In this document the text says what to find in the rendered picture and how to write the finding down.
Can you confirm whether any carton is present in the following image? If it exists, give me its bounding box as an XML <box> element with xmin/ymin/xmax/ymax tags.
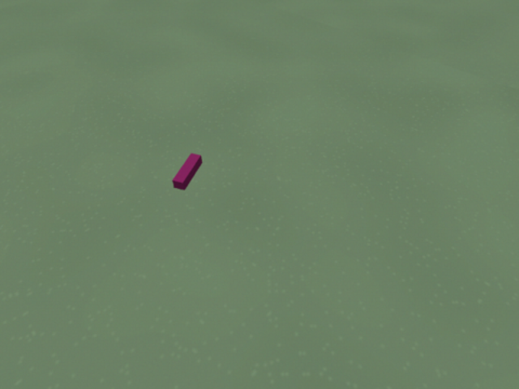
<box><xmin>173</xmin><ymin>153</ymin><xmax>202</xmax><ymax>190</ymax></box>

